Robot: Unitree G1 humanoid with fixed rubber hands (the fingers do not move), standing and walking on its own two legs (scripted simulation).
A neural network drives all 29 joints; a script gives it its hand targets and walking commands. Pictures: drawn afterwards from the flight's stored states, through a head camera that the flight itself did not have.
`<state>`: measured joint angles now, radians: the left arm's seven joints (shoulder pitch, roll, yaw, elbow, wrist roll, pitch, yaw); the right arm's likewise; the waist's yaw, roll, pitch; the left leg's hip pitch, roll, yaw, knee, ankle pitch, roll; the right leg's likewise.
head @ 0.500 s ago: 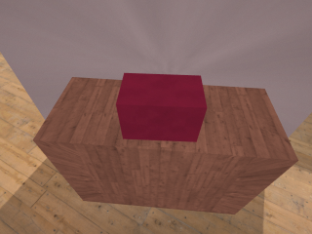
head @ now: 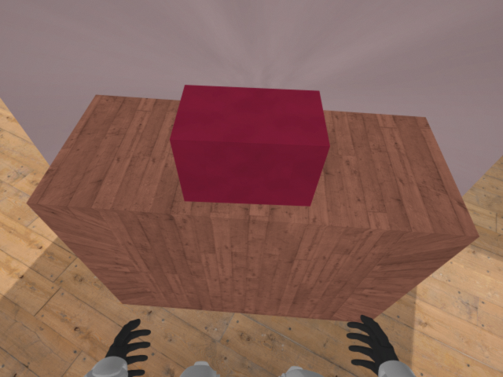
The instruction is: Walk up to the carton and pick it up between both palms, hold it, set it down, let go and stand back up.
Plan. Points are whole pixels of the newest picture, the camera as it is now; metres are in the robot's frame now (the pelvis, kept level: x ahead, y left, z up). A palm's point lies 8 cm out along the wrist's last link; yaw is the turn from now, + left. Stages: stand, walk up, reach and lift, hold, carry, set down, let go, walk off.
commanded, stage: reach and lift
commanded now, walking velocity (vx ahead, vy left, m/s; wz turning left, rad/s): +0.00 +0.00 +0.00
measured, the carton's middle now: (249, 147) +0.55 +0.04 +0.02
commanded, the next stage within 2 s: none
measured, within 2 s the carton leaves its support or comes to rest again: neither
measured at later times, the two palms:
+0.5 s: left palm (101, 351) +0.17 +0.25 -0.05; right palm (397, 345) +0.19 -0.20 -0.04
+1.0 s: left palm (108, 284) +0.26 +0.25 +0.00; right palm (410, 298) +0.25 -0.22 +0.00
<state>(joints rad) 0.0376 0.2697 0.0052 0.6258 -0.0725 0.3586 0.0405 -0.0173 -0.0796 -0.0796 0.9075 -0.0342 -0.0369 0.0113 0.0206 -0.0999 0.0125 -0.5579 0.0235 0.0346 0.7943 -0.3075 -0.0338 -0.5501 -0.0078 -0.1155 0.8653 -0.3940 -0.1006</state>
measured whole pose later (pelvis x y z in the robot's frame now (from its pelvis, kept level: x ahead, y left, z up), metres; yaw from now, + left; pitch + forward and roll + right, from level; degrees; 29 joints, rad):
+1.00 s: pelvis +0.05 +0.04 +0.04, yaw -4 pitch +3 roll +0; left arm 0.17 0.22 -0.07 0.51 -0.20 -0.19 0.09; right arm 0.08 -0.28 -0.02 0.73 0.24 -0.31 0.13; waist 0.04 -0.01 -0.08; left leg -0.28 0.04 0.10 0.50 -0.26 0.01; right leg -0.26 0.03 -0.04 0.47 -0.26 -0.03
